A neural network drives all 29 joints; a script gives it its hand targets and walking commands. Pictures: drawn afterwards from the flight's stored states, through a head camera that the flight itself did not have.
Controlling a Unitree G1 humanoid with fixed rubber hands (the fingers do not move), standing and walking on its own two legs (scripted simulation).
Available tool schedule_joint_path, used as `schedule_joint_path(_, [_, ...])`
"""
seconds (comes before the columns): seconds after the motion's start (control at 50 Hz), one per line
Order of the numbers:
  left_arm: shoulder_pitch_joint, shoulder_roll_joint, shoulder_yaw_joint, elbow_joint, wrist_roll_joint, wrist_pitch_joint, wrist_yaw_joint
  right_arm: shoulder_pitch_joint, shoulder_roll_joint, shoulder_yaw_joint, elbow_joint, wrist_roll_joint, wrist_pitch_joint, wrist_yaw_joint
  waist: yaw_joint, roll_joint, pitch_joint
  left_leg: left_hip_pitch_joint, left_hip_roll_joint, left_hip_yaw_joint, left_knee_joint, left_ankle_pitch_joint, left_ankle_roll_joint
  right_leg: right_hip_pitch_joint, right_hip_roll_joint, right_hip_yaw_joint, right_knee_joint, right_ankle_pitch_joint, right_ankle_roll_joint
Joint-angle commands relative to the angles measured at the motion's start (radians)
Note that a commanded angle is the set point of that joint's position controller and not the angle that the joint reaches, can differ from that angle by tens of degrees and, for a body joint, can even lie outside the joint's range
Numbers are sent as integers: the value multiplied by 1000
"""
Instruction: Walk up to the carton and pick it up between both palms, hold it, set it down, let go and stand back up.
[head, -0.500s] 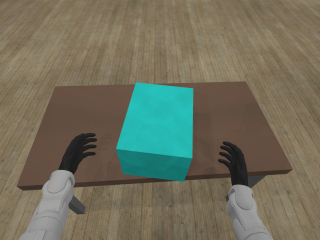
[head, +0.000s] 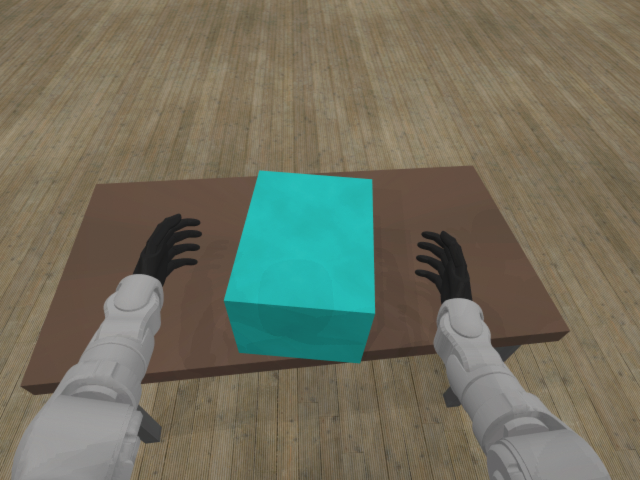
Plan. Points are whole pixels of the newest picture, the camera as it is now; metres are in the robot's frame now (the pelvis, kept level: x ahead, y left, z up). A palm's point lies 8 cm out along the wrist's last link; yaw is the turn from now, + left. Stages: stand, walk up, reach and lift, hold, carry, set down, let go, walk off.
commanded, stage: reach and lift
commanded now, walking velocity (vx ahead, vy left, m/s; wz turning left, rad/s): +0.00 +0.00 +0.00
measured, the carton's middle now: (307, 263) +0.51 +0.01 -0.11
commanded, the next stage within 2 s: none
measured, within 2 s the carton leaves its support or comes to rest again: neither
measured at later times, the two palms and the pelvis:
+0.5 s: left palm (184, 227) +0.45 +0.18 +0.07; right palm (465, 250) +0.39 -0.20 +0.06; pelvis -0.03 -0.01 -0.03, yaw +0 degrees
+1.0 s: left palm (192, 215) +0.48 +0.18 +0.06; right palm (465, 231) +0.43 -0.21 +0.06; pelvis -0.02 -0.01 -0.03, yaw +0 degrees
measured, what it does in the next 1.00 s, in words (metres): stands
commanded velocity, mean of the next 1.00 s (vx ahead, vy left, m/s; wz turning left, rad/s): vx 0.00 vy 0.00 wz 0.00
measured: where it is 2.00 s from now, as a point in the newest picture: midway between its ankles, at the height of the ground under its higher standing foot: outside the picture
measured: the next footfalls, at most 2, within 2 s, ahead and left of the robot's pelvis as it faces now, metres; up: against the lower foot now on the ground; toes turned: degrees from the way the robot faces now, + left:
none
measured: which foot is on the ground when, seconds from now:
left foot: down 0.00-1.00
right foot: down 0.00-1.00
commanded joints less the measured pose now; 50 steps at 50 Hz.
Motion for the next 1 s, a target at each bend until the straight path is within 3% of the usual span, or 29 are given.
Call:
schedule_joint_path(0.0, [-450,65,-35,11,-138,-44,16,-479,-242,-70,47,32,-5,8,-92,132,-508,35,-24,-28,16,360,-74,-120,4,-58,13,260,-29])
schedule_joint_path(0.1, [-600,82,-98,113,-170,-74,29,-578,-270,-49,172,64,17,22,-105,166,-567,-23,-26,-40,57,307,-72,-205,-1,-63,68,237,-32])
schedule_joint_path(0.14, [-648,95,-109,108,-197,-84,40,-605,-285,-44,182,70,32,28,-114,143,-608,-38,-22,-35,61,245,-65,-214,-2,-73,82,215,-28])
schedule_joint_path(0.16, [-646,92,-150,213,-221,-80,39,-647,-282,-29,157,83,44,36,-111,118,-627,-104,-31,-36,70,207,-58,-221,-7,-70,106,193,-28])
schedule_joint_path(0.22, [-693,89,-171,217,-239,-90,50,-694,-298,-43,183,102,47,41,-123,133,-655,-89,-29,-41,103,239,-65,-273,-3,-86,134,218,-30])
schedule_joint_path(0.24, [-792,120,-179,297,-264,-76,47,-776,-309,-22,212,102,80,47,-115,114,-637,-176,-36,-32,88,114,-48,-287,-15,-77,129,114,-23])
schedule_joint_path(0.26, [-793,95,-208,233,-264,-88,48,-748,-296,-41,203,97,77,41,-143,137,-685,-150,-30,-43,92,121,-45,-292,-13,-92,146,140,-29])
schedule_joint_path(0.3, [-805,102,-210,331,-283,-84,54,-799,-304,7,214,125,110,52,-114,118,-643,-226,-41,-35,83,87,-39,-300,-12,-84,159,121,-31])
schedule_joint_path(0.34, [-850,117,-242,370,-293,-80,56,-847,-334,-35,218,113,126,58,-138,134,-696,-251,-44,-39,99,63,-35,-329,-15,-98,190,119,-33])
schedule_joint_path(0.36, [-808,131,-210,350,-285,-86,60,-836,-320,5,187,136,121,56,-102,97,-714,-253,-40,-42,118,119,-31,-312,-8,-86,203,158,-29])
schedule_joint_path(0.38, [-839,108,-214,343,-293,-86,61,-824,-307,6,216,135,123,51,-123,100,-769,-244,-42,-39,133,115,-27,-294,-12,-81,208,175,-30])
schedule_joint_path(0.4, [-901,139,-211,344,-296,-82,63,-884,-316,14,204,145,137,53,-105,114,-773,-260,-44,-19,125,82,-24,-326,-14,-81,194,123,-28])
schedule_joint_path(0.42, [-903,111,-238,306,-312,-81,59,-878,-309,-5,208,134,135,52,-146,118,-770,-235,-43,-27,138,126,-21,-337,-10,-92,203,158,-29])
schedule_joint_path(0.46, [-922,164,-232,326,-322,-81,61,-909,-322,-12,186,123,153,49,-147,79,-817,-295,-47,-23,151,104,-3,-307,-14,-79,211,171,-23])
schedule_joint_path(0.5, [-965,173,-235,355,-299,-72,64,-909,-338,-29,237,110,169,48,-166,111,-821,-303,-47,-27,147,81,-8,-336,-12,-80,206,151,-27])
schedule_joint_path(0.54, [-967,182,-215,381,-287,-67,67,-966,-349,-19,214,121,164,48,-133,105,-862,-314,-43,-11,155,120,-17,-287,-7,-69,219,219,-27])
schedule_joint_path(0.56, [-1012,171,-239,307,-304,-72,69,-967,-344,-39,200,111,167,42,-160,136,-922,-299,-44,-20,151,140,-23,-299,-10,-80,216,224,-26])
schedule_joint_path(0.58, [-1000,192,-217,338,-296,-73,67,-953,-336,-2,207,138,163,47,-140,115,-893,-308,-42,-14,164,153,-10,-286,-5,-64,227,256,-22])
schedule_joint_path(0.62, [-1012,190,-214,362,-289,-63,77,-1005,-378,-56,245,126,160,43,-158,109,-888,-265,-32,-27,159,171,-25,-342,5,-91,222,226,-20])
schedule_joint_path(0.64, [-985,194,-219,424,-294,-56,71,-980,-360,-15,275,141,176,51,-134,106,-868,-268,-40,-22,165,163,-15,-372,3,-85,219,186,-21])
schedule_joint_path(0.68, [-1023,185,-229,418,-310,-46,70,-994,-361,-17,310,147,185,48,-160,116,-850,-259,-41,-13,163,176,-14,-369,6,-78,201,211,-25])
schedule_joint_path(0.72, [-990,170,-230,416,-298,-52,67,-984,-344,8,285,168,186,59,-135,145,-846,-245,-42,-13,142,205,-17,-367,-3,-79,199,232,-25])
schedule_joint_path(0.74, [-1009,125,-270,357,-306,-54,64,-962,-336,-12,328,153,173,65,-164,171,-851,-155,-34,-41,140,281,-32,-403,7,-106,212,250,-21])
schedule_joint_path(0.76, [-992,170,-236,450,-303,-53,58,-970,-324,13,292,156,173,64,-128,129,-848,-256,-45,-33,151,209,-25,-351,-6,-89,213,267,-28])
schedule_joint_path(0.8, [-998,159,-241,475,-311,-55,51,-989,-343,5,313,151,175,59,-163,93,-828,-321,-49,-32,147,169,-10,-317,-14,-81,226,288,-15])
schedule_joint_path(0.84, [-957,157,-206,487,-274,-66,45,-944,-306,14,282,144,154,51,-155,75,-855,-330,-50,-25,148,211,-9,-258,-5,-63,217,382,-3])
schedule_joint_path(0.9, [-963,141,-229,462,-293,-93,33,-926,-272,54,294,163,142,66,-145,83,-830,-404,-60,-20,178,191,1,-252,-20,-52,263,369,-8])
schedule_joint_path(0.92, [-973,118,-249,409,-287,-109,39,-933,-278,16,303,145,126,67,-172,132,-848,-356,-55,-39,172,234,-17,-308,-17,-81,259,359,-9])
schedule_joint_path(0.98, [-956,125,-213,412,-243,-130,36,-889,-253,16,332,130,93,74,-150,134,-895,-359,-47,-38,199,244,-24,-294,-20,-73,264,415,-8])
